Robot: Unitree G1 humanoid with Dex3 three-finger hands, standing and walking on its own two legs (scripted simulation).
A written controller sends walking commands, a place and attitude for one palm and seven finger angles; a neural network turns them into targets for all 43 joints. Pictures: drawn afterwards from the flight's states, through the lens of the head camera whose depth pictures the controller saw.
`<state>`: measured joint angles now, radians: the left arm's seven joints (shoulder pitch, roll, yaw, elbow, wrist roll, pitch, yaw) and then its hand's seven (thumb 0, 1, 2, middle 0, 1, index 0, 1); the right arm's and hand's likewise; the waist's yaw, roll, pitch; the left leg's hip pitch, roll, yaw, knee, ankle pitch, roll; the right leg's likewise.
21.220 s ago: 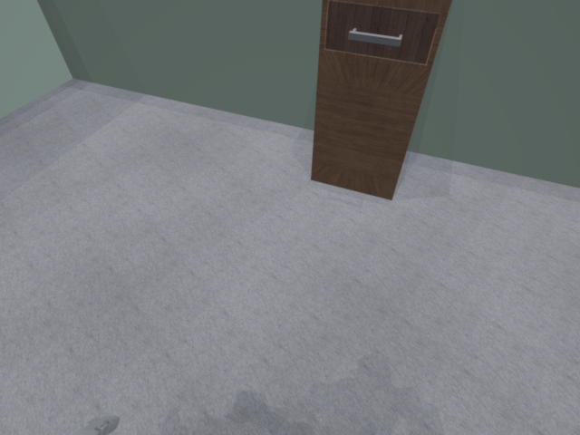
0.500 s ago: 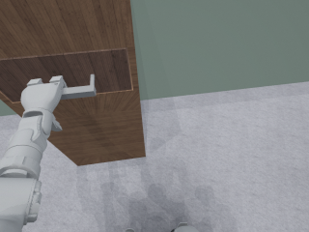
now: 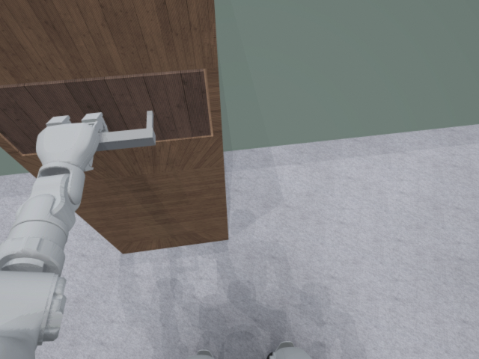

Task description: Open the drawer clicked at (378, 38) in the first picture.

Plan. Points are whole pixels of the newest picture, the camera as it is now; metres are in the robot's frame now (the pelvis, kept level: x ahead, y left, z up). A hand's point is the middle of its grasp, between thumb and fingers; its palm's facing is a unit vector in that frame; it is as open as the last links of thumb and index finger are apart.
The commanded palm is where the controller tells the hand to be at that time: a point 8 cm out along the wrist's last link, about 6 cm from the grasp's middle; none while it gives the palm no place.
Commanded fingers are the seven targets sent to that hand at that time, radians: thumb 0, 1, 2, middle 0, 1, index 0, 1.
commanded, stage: pull the drawer open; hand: left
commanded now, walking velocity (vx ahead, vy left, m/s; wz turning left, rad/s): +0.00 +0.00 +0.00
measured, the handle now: (102, 131) +0.50 +0.25 +0.05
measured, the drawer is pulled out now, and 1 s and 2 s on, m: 0.00 0.02 0.11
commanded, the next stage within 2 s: none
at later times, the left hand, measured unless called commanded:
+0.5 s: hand (84, 172) +0.43 +0.28 +0.02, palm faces -0.02 -0.04 -1.00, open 5.5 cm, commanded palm +0.42 +0.26 +0.08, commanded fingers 0.00 0.90 0.90 -0.40 -1.35 -0.40 -1.35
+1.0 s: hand (83, 173) +0.42 +0.28 +0.02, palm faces -0.08 -0.01 -1.00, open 5.5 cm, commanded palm +0.39 +0.25 +0.08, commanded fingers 0.00 0.90 0.90 -0.40 -1.35 -0.40 -1.35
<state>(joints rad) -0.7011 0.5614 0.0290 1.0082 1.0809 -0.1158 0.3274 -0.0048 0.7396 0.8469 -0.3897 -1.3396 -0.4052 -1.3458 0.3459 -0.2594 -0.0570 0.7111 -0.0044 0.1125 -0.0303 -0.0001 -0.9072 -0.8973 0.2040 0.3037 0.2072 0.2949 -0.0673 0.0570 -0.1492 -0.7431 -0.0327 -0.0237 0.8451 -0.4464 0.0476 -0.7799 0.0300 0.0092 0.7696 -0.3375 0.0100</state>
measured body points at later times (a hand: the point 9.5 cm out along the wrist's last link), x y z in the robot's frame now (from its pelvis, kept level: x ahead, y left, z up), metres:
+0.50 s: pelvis +0.03 +0.01 +0.01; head +0.11 +0.00 +0.45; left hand +0.42 +0.27 +0.08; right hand +0.09 -0.27 -0.12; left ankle -0.04 +0.09 -0.70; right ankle +0.01 -0.13 -0.70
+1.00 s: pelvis +0.01 -0.01 +0.01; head +0.10 -0.02 +0.45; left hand +0.42 +0.27 +0.08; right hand +0.08 -0.28 -0.13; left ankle -0.04 +0.09 -0.70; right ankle +0.01 -0.13 -0.70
